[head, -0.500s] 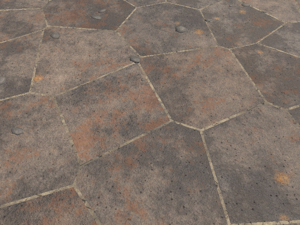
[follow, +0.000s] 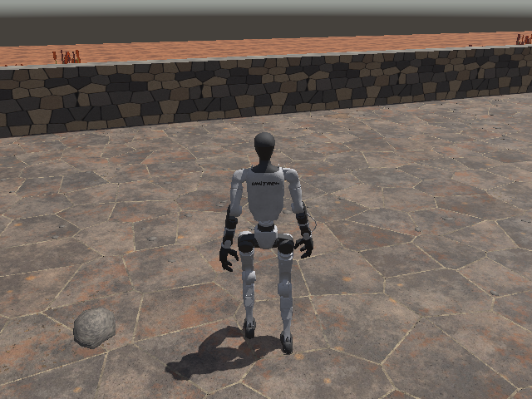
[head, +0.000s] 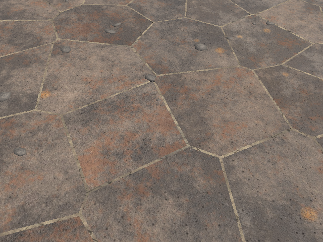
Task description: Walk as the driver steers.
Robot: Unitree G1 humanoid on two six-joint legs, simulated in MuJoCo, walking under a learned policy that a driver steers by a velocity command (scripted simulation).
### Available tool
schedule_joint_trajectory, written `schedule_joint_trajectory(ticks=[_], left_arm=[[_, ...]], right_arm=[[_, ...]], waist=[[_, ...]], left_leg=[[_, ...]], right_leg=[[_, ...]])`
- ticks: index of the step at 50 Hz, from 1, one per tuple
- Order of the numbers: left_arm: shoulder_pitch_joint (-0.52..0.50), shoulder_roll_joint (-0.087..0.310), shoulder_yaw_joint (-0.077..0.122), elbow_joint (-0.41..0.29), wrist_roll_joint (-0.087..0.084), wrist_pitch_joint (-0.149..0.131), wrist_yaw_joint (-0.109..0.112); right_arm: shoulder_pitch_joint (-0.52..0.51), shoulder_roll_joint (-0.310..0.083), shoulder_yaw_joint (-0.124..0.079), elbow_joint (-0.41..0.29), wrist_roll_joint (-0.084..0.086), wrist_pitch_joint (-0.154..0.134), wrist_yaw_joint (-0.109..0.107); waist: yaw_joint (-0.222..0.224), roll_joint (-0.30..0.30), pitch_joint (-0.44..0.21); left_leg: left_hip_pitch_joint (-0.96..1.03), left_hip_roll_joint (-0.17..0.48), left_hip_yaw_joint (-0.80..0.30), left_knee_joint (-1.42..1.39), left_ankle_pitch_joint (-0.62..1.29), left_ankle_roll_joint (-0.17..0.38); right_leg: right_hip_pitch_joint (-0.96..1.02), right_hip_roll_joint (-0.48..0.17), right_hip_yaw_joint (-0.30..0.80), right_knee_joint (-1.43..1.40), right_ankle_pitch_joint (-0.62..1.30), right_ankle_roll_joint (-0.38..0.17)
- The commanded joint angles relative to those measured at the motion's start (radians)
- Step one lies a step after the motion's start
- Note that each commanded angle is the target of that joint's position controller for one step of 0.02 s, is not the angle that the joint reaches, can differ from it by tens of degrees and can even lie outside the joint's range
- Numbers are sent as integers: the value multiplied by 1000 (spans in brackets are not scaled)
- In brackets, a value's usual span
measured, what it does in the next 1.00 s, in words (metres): walks ahead: right foot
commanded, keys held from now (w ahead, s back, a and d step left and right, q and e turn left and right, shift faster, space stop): w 1.00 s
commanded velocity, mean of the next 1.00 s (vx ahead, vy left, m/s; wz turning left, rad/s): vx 0.45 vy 0.00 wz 0.00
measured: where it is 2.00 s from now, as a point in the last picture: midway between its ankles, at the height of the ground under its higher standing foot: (169, 134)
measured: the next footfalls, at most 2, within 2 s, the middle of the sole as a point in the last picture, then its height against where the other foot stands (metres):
right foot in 0.56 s outside the picture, level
left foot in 1.12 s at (146, 191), level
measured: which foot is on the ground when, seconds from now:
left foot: down 0.00-0.58, up 0.60-1.00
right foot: down 0.00-0.08, up 0.10-0.54, down 0.56-1.00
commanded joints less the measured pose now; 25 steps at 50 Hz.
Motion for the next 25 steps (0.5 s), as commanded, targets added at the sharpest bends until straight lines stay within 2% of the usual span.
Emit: schedule_joint_trajectory(ticks=[1,2,3,4,5,6,7,8,9,10,11,14,17,21,23,25], left_arm=[[-22,153,28,-50,-8,-10,-11],[-42,161,27,-65,-3,-9,-14],[-89,155,23,-86,0,-15,-16],[-92,82,5,-124,2,-31,-16],[-98,60,0,-139,-9,-51,-17],[-114,90,8,-149,-29,-61,-25],[-134,100,10,-149,-31,-64,-33],[-149,99,16,-150,-23,-65,-33],[-162,122,29,-151,-11,-59,-31],[-155,126,35,-149,-8,-50,-35],[-159,112,35,-149,-6,-43,-38],[-275,91,30,-199,3,-30,-38],[-428,78,15,-258,4,-36,-45],[-556,84,3,-304,-5,-43,-67],[-587,96,3,-326,-7,-48,-80],[-555,129,14,-330,-7,-54,-89]], right_arm=[[-46,-73,-19,-63,13,-52,19],[66,-96,-37,-18,9,-49,19],[225,-140,-60,22,5,-45,18],[382,-250,-88,38,1,-41,16],[383,-194,-59,42,-20,-48,22],[264,-139,-35,11,-24,-57,23],[173,-105,-21,-23,-25,-59,27],[126,-102,-13,-39,-28,-57,32],[110,-87,-4,-46,-32,-54,33],[122,-79,2,-44,-35,-47,32],[151,-85,4,-37,-35,-42,27],[203,-132,2,-31,-38,-35,8],[212,-148,2,-48,-39,-26,-5],[278,-161,-5,-40,-23,-22,-10],[287,-162,-9,-37,-17,-17,-11],[268,-180,-17,-45,-20,-10,-11]], waist=[[-62,-111,197],[-106,-103,132],[-181,-29,56],[-216,253,-29],[-181,284,-57],[-121,173,42],[-89,104,81],[-64,61,108],[-50,61,111],[-42,79,105],[-42,87,105],[-54,68,127],[-84,74,147],[-111,81,168],[-99,87,170],[-56,106,124]], left_leg=[[3,8,38,-171,59,16],[220,-43,54,-188,145,10],[412,22,-70,-231,145,43],[603,261,-499,-408,0,167],[598,402,-804,-543,-23,236],[497,414,-721,-532,-42,216],[422,364,-570,-538,-17,182],[365,323,-462,-559,42,156],[329,274,-362,-570,133,127],[307,239,-291,-579,203,113],[302,222,-247,-584,276,112],[299,225,-195,-607,407,133],[270,205,-140,-626,425,124],[313,228,-109,-627,412,118],[391,258,-102,-592,465,108],[455,276,-88,-506,667,87]], right_leg=[[-147,-223,223,-202,85,-155],[-234,-166,163,-121,262,-130],[-334,-99,78,95,420,-89],[-559,41,-64,492,289,-6],[-673,66,42,747,-77,-15],[-743,-4,89,853,-37,-52],[-735,-61,74,848,60,-76],[-728,-98,53,789,141,-82],[-690,-126,35,734,188,-79],[-656,-133,16,700,217,-69],[-654,-136,-5,676,237,-55],[-729,-143,-33,553,315,-7],[-705,-120,-58,318,435,12],[-645,-79,-82,143,505,-1],[-645,-71,-71,91,477,-27],[-561,-40,-83,60,416,-59]])
Velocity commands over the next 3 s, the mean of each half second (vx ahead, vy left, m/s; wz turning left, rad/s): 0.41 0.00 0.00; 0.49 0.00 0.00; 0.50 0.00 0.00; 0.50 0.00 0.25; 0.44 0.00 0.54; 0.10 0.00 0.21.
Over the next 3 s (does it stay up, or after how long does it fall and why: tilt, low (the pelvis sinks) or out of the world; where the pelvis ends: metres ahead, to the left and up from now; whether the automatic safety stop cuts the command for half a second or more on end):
stays up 1.46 0.11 0.00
